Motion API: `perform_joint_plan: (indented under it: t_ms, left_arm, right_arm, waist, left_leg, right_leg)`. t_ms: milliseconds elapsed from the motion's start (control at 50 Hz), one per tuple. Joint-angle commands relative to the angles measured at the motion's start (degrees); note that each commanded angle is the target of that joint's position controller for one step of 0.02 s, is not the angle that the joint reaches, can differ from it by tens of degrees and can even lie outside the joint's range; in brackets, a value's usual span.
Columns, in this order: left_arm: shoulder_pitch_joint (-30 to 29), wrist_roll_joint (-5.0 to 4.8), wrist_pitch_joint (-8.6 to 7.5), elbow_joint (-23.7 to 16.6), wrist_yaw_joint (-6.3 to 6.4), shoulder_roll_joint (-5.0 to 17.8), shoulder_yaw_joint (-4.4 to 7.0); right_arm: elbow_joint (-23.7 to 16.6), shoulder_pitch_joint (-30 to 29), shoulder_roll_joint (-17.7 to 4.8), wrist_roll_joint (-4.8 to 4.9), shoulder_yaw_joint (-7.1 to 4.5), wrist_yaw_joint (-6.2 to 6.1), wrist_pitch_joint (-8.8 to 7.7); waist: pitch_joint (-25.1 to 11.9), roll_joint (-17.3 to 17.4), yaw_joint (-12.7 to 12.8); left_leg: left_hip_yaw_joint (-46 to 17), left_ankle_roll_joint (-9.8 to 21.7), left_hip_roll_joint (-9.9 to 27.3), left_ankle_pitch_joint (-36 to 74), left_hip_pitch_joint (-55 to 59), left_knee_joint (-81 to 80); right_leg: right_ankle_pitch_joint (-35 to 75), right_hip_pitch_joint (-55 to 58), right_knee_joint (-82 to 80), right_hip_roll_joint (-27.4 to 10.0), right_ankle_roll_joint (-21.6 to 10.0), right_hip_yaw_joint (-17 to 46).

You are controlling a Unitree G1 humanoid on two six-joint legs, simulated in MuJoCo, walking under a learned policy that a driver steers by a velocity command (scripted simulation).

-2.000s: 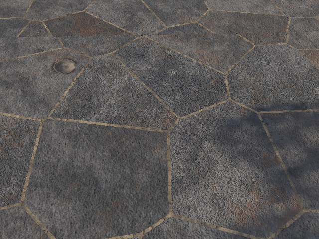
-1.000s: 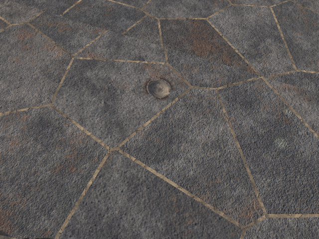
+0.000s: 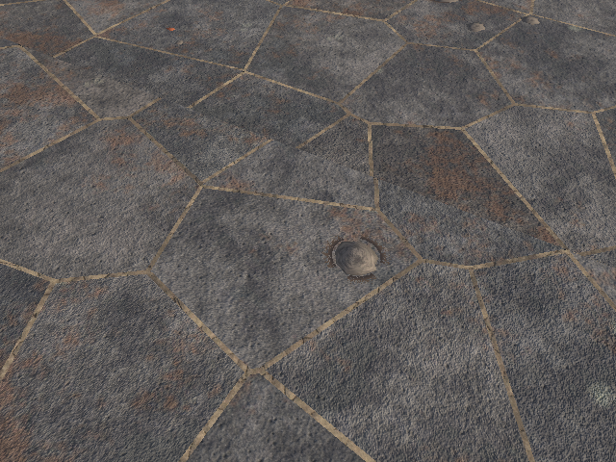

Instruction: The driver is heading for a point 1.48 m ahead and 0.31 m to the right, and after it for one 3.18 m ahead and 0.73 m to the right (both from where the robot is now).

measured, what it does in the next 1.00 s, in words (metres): stands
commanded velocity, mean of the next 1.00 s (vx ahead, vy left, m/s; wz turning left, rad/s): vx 0.00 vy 0.00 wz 0.00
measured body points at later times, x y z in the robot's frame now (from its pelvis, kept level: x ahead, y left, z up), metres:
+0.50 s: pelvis +0.00 +0.00 +0.00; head +0.01 +0.00 +0.45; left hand +0.05 +0.25 -0.15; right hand +0.03 -0.24 -0.14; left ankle -0.03 +0.12 -0.73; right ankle +0.03 -0.13 -0.73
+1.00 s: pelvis +0.00 +0.00 +0.00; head +0.01 +0.00 +0.45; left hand +0.02 +0.24 -0.15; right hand -0.01 -0.23 -0.15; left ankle -0.03 +0.12 -0.73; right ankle +0.03 -0.13 -0.73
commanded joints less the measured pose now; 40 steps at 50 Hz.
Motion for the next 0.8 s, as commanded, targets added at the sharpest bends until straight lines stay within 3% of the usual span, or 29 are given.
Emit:
perform_joint_plan:
  t_ms: [20,400,800]
  left_arm:
    - [-0.8,-0.08,-0.50,-1.2,0.42,5.9,1.36]
    - [1.3,-0.28,0.27,7.9,1.34,4.9,1.26]
    - [4.0,-0.38,0.50,11.2,1.46,3.6,0.36]
  right_arm:
    - [-1.7,1.4,-5.8,0.06,-1.47,-0.26,-0.72]
    - [6.9,4.3,-4.7,0.31,-0.91,-0.74,-1.06]
    - [12.8,7.4,-3.3,0.51,0.26,-0.76,-1.03]
  waist:
    - [-1.6,0.4,-0.1]
    - [0.4,0.3,0.2]
    - [1.5,0.2,0.0]
  left_leg:
    - [-2.0,1.1,2.3,10.0,-5.3,-7.1]
    - [-0.5,1.0,1.6,8.5,-5.1,-9.7]
    - [0.5,0.9,1.2,7.7,-5.4,-10.6]
  right_leg:
    - [9.6,5.6,-3.9,-1.6,-1.5,1.7]
    - [7.9,6.1,-6.2,-0.9,-1.4,1.2]
    - [7.1,5.6,-6.9,-0.4,-1.5,0.8]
